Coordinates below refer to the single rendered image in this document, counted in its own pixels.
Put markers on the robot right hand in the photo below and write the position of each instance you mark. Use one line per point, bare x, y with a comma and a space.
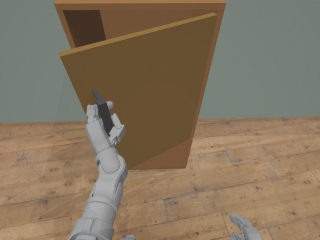
250, 233

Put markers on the left robot forearm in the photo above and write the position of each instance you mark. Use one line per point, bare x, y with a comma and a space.
97, 220

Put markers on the cupboard door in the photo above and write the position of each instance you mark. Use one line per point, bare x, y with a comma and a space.
153, 77

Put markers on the handle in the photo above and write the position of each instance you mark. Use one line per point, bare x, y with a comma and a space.
104, 111

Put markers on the robot left hand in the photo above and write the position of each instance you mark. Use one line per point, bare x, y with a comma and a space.
95, 129

